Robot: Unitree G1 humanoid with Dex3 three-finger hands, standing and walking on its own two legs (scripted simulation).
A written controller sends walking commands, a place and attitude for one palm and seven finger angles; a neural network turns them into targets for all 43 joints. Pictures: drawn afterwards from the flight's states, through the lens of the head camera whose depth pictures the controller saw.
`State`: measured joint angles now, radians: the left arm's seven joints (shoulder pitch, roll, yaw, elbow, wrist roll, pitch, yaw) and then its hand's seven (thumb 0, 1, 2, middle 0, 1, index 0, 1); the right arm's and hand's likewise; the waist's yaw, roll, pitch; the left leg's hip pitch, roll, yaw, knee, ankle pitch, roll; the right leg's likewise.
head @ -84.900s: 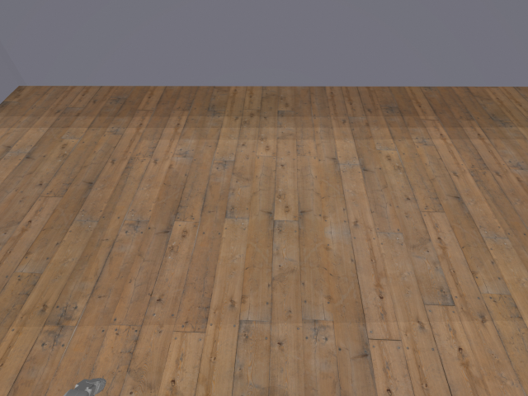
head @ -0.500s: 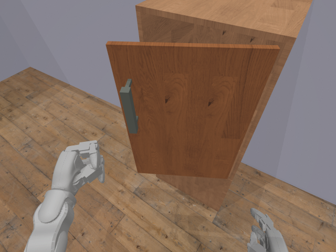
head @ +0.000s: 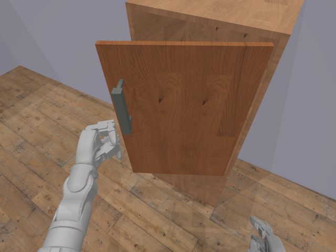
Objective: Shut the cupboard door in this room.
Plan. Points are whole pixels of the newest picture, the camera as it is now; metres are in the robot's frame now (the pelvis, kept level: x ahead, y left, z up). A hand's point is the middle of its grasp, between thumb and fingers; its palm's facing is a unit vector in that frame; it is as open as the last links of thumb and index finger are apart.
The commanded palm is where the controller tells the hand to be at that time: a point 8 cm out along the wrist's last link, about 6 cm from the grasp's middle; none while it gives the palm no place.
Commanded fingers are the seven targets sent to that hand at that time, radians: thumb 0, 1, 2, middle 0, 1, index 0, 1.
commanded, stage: bring the fist close to the handle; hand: left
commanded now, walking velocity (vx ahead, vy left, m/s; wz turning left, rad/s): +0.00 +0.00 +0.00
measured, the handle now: (124, 107) +0.47 +0.14 +0.09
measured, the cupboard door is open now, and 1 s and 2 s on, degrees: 27 25 7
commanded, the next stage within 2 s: push the door shut along its arc in 0.56 s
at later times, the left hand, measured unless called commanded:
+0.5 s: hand (129, 138) +0.36 +0.11 +0.09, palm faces +0.01 -1.00 -0.02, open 3.1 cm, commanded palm +0.33 +0.16 +0.09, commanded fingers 0.00 0.90 0.90 -1.30 -1.50 -1.30 -1.50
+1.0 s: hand (134, 123) +0.40 +0.10 +0.10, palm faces -0.06 -1.00 -0.03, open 3.1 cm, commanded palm +0.39 +0.15 +0.09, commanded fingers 0.00 0.90 0.90 -1.30 -1.50 -1.30 -1.50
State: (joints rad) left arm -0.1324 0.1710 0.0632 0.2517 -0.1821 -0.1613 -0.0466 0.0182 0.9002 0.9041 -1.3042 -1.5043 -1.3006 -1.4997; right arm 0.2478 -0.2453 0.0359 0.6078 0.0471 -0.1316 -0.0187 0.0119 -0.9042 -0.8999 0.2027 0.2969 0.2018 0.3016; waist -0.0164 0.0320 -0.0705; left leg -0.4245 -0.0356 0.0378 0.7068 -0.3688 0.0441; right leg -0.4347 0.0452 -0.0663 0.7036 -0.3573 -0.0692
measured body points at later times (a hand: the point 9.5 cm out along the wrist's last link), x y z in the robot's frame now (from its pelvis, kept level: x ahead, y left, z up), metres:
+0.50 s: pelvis +0.00 +0.00 +0.00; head +0.01 -0.01 +0.45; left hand +0.35 +0.16 +0.10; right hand +0.12 -0.24 -0.11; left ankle +0.00 +0.09 -0.72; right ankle +0.00 -0.07 -0.72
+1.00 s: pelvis -0.01 +0.00 +0.00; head +0.02 -0.01 +0.45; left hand +0.40 +0.16 +0.10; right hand +0.10 -0.25 -0.12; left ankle +0.00 +0.09 -0.72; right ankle +0.00 -0.07 -0.72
